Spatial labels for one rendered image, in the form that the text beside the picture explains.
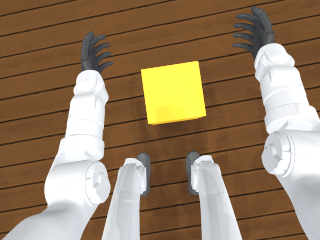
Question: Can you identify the left robot forearm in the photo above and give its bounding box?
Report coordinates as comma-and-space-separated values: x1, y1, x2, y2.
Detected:
44, 70, 109, 200

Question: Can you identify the right robot upper arm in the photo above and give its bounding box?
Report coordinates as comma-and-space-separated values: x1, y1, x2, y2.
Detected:
261, 129, 320, 240

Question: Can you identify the robot thigh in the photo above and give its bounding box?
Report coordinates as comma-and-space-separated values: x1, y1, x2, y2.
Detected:
191, 160, 242, 240
101, 163, 147, 240

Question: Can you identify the left robot hand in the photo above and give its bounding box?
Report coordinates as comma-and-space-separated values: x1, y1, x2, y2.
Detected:
80, 31, 114, 74

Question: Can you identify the robot left thigh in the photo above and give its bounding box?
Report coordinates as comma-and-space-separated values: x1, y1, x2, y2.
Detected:
101, 163, 147, 240

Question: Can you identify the right robot forearm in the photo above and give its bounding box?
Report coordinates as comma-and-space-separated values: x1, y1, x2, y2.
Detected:
254, 43, 320, 134

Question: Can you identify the left robot upper arm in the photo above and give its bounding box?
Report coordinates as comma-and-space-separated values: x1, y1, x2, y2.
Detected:
2, 159, 111, 240

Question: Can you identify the carton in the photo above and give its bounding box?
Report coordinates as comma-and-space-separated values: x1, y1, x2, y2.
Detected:
141, 61, 206, 125

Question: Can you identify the right robot hand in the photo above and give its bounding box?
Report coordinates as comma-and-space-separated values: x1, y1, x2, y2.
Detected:
232, 6, 275, 59

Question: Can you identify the robot right thigh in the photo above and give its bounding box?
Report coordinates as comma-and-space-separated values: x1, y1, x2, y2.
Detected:
191, 160, 242, 240

